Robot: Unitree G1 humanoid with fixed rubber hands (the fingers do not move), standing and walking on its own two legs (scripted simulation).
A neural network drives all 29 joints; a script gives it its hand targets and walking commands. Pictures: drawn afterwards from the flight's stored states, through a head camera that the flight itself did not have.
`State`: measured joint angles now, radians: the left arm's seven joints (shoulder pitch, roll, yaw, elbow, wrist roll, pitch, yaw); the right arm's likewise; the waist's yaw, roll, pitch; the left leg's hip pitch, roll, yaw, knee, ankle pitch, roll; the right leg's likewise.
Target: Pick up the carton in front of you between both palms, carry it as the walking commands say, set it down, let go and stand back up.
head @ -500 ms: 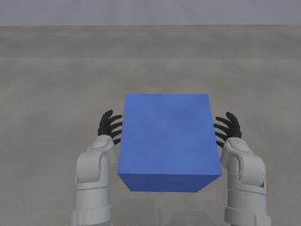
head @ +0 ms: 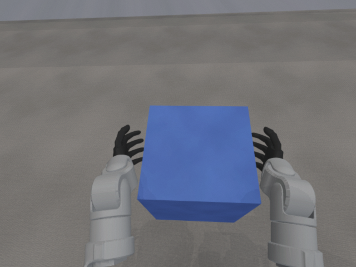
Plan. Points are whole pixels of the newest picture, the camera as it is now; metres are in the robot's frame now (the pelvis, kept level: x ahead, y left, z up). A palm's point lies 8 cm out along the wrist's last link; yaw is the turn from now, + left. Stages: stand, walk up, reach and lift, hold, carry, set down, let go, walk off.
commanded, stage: carry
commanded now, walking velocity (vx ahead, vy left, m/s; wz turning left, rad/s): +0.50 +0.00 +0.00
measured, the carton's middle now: (196, 170) +0.35 -0.01 +0.02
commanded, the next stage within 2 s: none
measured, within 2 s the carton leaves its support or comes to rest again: neither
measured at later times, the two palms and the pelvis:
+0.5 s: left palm (123, 109) +0.49 +0.18 +0.10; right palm (240, 106) +0.49 -0.13 +0.10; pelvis +0.25 +0.03 +0.01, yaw +0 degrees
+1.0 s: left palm (128, 111) +0.51 +0.17 +0.07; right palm (237, 111) +0.51 -0.13 +0.07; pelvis +0.27 +0.03 +0.01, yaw +0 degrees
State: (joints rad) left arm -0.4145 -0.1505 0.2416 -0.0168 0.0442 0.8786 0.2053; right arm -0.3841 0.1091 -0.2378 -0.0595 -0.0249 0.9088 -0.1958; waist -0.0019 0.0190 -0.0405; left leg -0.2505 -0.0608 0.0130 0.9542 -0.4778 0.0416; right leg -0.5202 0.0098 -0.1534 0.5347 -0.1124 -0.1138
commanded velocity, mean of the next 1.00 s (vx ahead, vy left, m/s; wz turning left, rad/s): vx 0.02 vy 0.00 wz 0.00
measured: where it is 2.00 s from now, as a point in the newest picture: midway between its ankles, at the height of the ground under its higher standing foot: outside the picture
